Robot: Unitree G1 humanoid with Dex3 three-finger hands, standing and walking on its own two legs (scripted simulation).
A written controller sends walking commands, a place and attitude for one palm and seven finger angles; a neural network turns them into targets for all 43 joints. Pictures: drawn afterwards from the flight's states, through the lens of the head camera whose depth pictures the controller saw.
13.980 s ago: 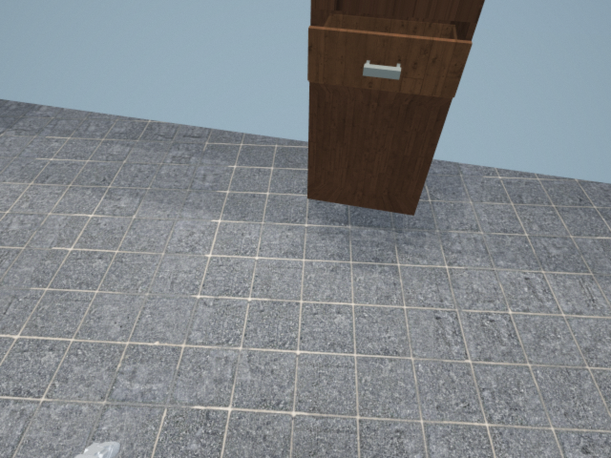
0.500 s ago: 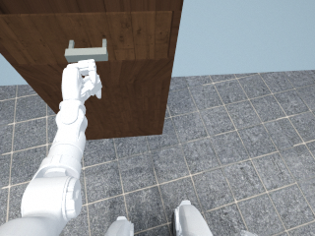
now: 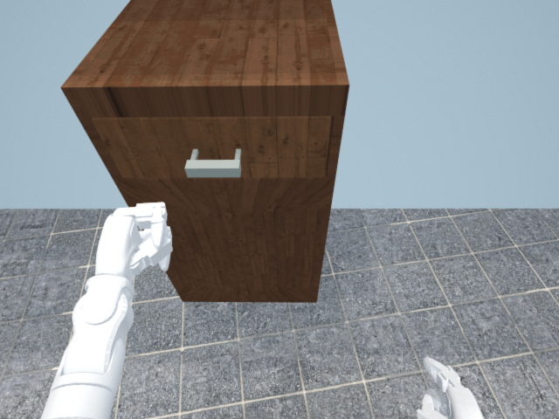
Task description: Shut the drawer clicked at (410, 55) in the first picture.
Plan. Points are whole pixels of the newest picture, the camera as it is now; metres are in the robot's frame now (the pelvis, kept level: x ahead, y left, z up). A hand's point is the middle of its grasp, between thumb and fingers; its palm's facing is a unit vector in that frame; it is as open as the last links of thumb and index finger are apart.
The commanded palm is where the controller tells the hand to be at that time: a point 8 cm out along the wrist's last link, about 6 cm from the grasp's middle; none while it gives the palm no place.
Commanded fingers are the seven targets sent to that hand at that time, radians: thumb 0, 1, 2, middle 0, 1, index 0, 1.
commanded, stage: draw the hand back to the body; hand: left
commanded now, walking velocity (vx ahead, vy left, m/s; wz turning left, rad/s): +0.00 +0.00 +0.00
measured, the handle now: (215, 161) +0.59 +0.17 +0.01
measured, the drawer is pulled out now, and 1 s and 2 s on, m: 0.00 0.00 0.00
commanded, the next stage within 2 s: step back with the hand held close in 0.80 s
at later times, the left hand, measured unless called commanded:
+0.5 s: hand (54, 290) +0.22 +0.24 +0.17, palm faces +0.36 -0.86 -0.36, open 3.3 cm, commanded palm +0.16 +0.28 +0.18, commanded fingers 0.00 0.90 0.90 -1.40 -1.60 -1.40 -1.60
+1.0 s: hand (4, 316) +0.18 +0.25 +0.19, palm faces +0.43 -0.80 -0.41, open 3.2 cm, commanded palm +0.13 +0.28 +0.20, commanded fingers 0.00 0.90 0.90 -1.40 -1.60 -1.40 -1.60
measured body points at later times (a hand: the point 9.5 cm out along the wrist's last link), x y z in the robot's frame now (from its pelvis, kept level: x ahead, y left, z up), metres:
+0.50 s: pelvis +0.01 +0.01 +0.03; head +0.00 -0.01 +0.47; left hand +0.19 +0.28 +0.19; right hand +0.20 -0.20 -0.06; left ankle -0.05 +0.13 -0.71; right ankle +0.03 -0.13 -0.71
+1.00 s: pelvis +0.00 +0.01 +0.02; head -0.03 -0.01 +0.47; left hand +0.15 +0.29 +0.21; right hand +0.18 -0.21 -0.05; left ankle -0.05 +0.13 -0.71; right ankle +0.03 -0.13 -0.72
